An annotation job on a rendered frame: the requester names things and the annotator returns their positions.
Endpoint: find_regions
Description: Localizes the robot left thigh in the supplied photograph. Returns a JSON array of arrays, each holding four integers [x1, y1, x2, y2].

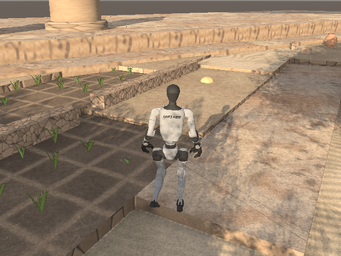
[[152, 148, 166, 178]]

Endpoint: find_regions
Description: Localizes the left robot upper arm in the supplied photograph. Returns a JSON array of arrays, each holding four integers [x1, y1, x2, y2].
[[147, 107, 161, 137]]

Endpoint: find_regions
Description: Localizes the robot left shin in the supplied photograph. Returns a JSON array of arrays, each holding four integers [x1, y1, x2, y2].
[[152, 168, 164, 202]]

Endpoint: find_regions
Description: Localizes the right robot upper arm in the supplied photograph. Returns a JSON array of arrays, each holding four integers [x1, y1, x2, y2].
[[183, 108, 197, 138]]

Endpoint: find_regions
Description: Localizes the robot left hand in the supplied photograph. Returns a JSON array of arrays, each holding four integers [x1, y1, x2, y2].
[[141, 142, 153, 153]]

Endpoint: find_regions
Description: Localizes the robot left forearm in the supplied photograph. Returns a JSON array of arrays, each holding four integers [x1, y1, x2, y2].
[[143, 129, 152, 146]]

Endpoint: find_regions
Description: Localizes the robot right forearm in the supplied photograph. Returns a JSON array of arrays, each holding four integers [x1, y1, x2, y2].
[[191, 130, 201, 149]]

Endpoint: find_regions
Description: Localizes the robot right hand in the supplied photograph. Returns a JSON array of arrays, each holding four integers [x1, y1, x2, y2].
[[190, 147, 202, 158]]

